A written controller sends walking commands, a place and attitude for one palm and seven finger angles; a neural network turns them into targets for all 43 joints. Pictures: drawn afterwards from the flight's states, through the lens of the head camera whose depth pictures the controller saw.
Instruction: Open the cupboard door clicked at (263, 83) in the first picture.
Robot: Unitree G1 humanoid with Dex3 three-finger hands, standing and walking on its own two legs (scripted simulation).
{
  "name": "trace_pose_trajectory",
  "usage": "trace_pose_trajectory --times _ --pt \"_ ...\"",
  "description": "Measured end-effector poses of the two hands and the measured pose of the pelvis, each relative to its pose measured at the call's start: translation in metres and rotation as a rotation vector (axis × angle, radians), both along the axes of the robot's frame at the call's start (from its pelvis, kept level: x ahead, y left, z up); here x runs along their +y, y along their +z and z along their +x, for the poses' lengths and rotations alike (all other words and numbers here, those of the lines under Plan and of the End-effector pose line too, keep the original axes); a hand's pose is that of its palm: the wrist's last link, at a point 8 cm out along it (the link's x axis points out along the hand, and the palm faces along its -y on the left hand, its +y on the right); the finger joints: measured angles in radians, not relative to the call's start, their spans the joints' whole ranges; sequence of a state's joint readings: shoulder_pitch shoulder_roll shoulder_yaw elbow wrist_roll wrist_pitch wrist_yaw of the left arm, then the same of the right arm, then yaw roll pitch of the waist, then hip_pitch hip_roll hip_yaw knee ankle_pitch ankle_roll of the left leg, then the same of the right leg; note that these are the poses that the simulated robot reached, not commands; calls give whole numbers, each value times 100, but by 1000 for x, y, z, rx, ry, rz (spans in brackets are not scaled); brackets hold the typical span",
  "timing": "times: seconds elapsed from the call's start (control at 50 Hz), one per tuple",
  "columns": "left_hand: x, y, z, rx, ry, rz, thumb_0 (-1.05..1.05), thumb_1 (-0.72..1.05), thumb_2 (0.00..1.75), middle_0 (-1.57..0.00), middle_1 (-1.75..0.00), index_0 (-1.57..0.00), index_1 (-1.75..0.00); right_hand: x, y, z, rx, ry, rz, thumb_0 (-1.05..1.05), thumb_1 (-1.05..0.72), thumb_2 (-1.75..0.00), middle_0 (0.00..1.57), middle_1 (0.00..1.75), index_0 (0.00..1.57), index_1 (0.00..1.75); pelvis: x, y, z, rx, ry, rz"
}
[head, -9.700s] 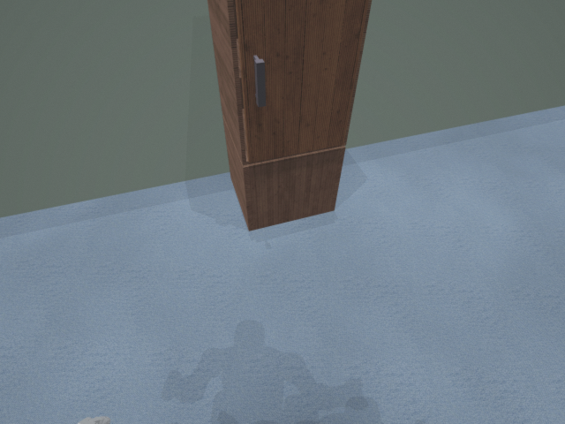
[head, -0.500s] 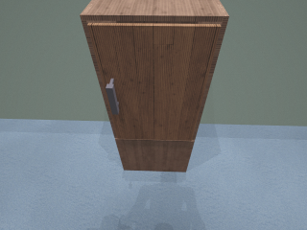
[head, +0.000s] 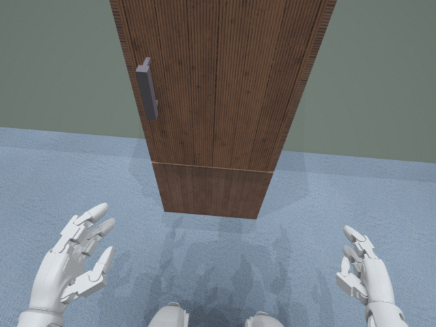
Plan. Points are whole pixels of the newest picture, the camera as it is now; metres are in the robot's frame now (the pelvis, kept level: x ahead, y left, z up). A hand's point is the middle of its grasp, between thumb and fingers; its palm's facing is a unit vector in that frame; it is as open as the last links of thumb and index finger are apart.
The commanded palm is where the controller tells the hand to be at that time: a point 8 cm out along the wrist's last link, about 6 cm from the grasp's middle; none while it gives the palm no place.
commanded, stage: raise the hand with hooked fingers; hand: left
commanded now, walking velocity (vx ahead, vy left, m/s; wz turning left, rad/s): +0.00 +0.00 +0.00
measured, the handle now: (150, 89) +0.61 +0.22 +0.06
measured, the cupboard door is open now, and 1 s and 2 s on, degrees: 0 0 0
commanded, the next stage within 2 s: move the hooked fingers beside the handle in 1.74 s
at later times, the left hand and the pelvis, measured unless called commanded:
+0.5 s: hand (74, 254) +0.22 +0.25 +0.04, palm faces +0.01 -1.00 -0.06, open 11.2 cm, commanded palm +0.19 +0.30 +0.05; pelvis -0.01 +0.01 -0.01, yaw +0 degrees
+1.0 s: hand (53, 227) +0.25 +0.29 +0.06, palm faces +0.01 -1.00 -0.06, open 13.7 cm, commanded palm +0.24 +0.34 +0.07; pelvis +0.00 +0.03 +0.01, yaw +1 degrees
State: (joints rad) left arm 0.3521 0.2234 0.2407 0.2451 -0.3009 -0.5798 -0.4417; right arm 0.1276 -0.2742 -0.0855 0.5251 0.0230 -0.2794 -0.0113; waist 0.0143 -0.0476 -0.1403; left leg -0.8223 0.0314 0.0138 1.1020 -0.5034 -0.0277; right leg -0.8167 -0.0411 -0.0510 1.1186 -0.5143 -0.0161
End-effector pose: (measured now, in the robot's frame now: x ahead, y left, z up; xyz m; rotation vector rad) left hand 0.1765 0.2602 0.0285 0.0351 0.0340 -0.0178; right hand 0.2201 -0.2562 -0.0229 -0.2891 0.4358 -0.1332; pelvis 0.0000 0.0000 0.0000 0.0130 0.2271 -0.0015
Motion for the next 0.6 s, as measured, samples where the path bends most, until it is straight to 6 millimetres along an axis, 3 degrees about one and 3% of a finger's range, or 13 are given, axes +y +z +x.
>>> trace_pose_trajectory --times 0.06,0.14,0.3,0.46,0.6 --pt "9 -21 -19 65 60 -39 0 61 78 -23 -49 -23 -48 3 -7 15 -33 29 -16 1 -91 -90 20 30 20 30 -3 -15 -1 18 12 -14" --pt "14 -17 -26 43 102 -8 1 52 74 -23 -55 -23 -54 16 -26 15 14 58 -15 1 -91 -90 20 30 20 30 -6 -24 -2 27 27 -40" --pt "20 3 11 28 -5 19 1 33 66 -24 -67 -24 -66 40 -68 -37 215 13 84 1 -90 -90 20 30 21 30 -4 -20 -8 35 33 -60" --pt "41 15 20 47 26 26 0 15 58 -26 -79 -26 -78 32 -67 -88 298 -75 86 2 -90 -90 21 30 21 30 8 -8 -10 36 13 -49" --pt "48 14 23 27 11 24 0 -2 51 -27 -89 -27 -89 18 -53 -96 290 -92 7 2 -90 -90 20 30 21 30 19 -6 -13 27 15 -51"
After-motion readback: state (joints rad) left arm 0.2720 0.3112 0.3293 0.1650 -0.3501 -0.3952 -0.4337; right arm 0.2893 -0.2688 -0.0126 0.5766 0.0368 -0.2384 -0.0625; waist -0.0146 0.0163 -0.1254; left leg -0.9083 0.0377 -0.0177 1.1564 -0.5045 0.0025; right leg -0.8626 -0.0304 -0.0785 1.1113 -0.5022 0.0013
